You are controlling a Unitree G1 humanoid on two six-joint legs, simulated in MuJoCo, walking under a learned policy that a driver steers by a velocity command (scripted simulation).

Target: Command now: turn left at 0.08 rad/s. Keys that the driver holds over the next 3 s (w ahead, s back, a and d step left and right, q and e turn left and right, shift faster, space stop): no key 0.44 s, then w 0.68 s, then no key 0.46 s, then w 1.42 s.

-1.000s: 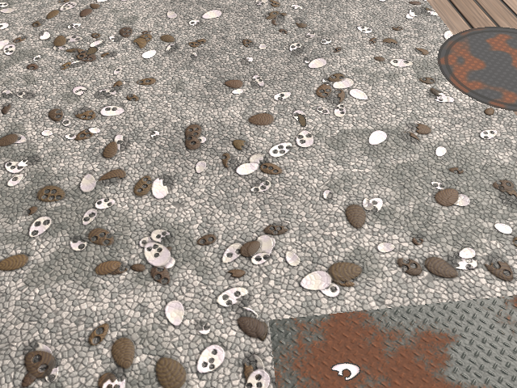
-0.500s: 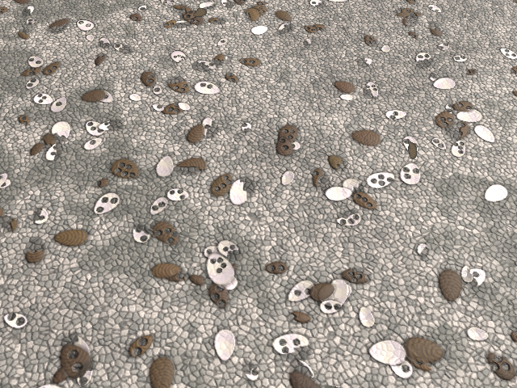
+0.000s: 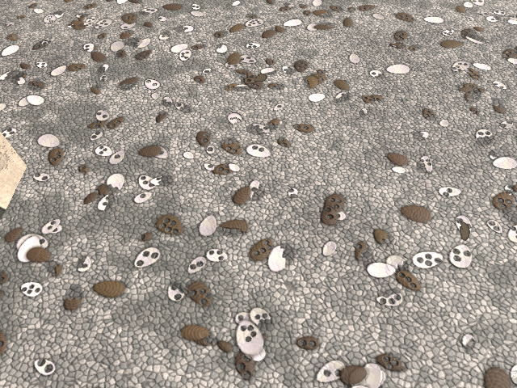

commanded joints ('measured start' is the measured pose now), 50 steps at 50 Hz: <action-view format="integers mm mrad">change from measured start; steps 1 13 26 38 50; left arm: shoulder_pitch -29 -40 -7 -93 -283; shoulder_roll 138 121 135 135 61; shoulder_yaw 31 24 26 25 -4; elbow -59 -9 100 23 -51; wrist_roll -5 -9 -27 -47 -38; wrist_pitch -16 1 5 -74 -74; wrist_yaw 4 5 17 2 -50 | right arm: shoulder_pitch -3 12 46 369 322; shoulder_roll -110 -98 -102 -191 -151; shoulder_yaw -34 -34 -38 -75 -36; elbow -55 -4 87 196 197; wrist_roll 4 7 24 27 27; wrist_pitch -12 -28 -33 -138 -116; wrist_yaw -3 -16 -32 14 -16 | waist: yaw -2 6 5 -134 -85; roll -71 -9 -44 230 76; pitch -63 -50 49 37 109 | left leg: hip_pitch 25 45 -37 483 182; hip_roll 79 92 41 420 259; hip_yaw -60 -76 -27 -585 -21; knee -60 -76 -88 -346 -463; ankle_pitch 176 229 -341 -109 267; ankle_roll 32 15 40 279 161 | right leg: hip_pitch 52 95 15 -536 -307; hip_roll -75 -46 -17 44 -22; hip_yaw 69 49 64 15 -87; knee -76 -63 -121 468 67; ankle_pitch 174 196 -364 -280 289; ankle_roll -44 -43 -89 -39 -15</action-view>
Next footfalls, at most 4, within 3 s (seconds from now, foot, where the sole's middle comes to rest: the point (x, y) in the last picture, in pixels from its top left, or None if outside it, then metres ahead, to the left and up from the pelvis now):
1.14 right None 0.44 -0.13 -0.77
1.56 left None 0.50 0.10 -0.77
2.12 left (227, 303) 0.74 0.14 -0.77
2.72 right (301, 211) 1.08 -0.09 -0.77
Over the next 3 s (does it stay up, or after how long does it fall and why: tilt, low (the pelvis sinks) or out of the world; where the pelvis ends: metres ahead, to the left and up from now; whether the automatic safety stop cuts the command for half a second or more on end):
stays up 1.05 0.00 0.01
